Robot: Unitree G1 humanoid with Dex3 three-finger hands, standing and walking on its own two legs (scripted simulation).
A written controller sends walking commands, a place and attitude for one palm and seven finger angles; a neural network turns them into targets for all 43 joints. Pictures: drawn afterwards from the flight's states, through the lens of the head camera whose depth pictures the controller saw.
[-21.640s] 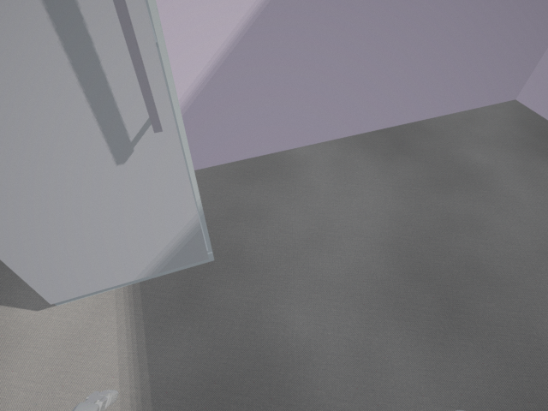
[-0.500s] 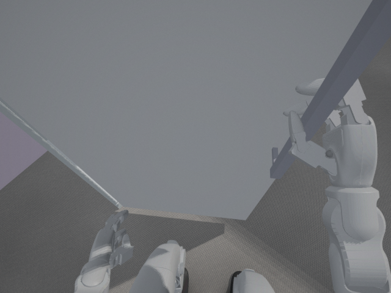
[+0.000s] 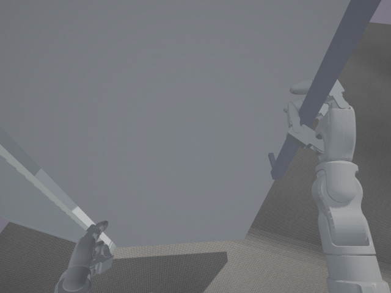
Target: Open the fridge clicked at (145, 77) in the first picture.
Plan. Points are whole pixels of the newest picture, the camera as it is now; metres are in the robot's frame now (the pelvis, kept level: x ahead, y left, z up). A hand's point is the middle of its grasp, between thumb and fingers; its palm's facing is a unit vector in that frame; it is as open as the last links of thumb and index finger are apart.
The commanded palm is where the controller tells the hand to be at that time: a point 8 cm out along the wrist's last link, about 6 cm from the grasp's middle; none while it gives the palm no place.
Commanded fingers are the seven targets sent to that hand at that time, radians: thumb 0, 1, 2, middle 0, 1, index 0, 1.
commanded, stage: stop walking and hold the door back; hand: right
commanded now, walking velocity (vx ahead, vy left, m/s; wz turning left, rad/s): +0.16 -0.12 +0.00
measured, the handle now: (310, 88) +0.38 -0.17 +0.24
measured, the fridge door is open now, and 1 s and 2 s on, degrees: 71 69 69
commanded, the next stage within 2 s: loosen the grip on the handle in 0.94 s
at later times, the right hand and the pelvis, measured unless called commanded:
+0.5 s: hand (290, 115) +0.37 -0.14 +0.19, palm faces +0.20 +0.95 -0.24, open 5.6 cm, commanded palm +0.35 -0.21 +0.18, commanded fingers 0.00 -0.90 -0.90 0.45 1.40 0.45 1.40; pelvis -0.08 +0.03 +0.01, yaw +0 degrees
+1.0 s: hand (291, 118) +0.36 -0.15 +0.19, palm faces +0.10 +0.98 -0.19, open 5.6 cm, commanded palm +0.35 -0.20 +0.18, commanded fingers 0.00 -0.90 -0.90 0.45 1.40 0.45 1.40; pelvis -0.08 -0.01 +0.00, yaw +2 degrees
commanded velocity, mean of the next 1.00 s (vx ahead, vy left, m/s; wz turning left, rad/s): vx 0.10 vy -0.04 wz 0.00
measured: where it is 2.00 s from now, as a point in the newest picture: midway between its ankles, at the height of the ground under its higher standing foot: outside the picture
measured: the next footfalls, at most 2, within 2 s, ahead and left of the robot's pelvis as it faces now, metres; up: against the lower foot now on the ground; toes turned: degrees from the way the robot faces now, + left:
left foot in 0.36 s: -0.05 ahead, +0.11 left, +0.00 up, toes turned +6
right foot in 0.68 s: +0.02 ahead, -0.12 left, +0.00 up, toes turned +3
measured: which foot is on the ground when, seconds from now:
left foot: down 0.00-0.04, up 0.06-0.34, down 0.36-1.00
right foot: down 0.00-0.36, up 0.38-0.66, down 0.68-1.00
